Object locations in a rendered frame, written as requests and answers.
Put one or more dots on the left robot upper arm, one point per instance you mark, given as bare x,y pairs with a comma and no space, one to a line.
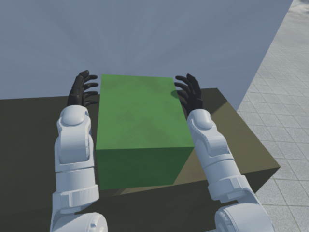
89,222

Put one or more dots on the pedestal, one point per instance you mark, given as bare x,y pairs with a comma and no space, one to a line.
28,132

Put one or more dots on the robot left hand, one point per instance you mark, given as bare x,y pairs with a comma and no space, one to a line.
77,94

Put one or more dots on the left robot forearm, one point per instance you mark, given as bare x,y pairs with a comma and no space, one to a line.
74,163

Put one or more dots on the carton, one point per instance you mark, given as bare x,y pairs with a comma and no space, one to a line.
143,139

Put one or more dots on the robot right hand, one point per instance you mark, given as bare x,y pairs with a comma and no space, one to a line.
193,96

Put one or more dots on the right robot upper arm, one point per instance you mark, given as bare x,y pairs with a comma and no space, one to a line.
246,216

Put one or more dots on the right robot forearm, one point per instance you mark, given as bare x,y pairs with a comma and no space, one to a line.
225,181

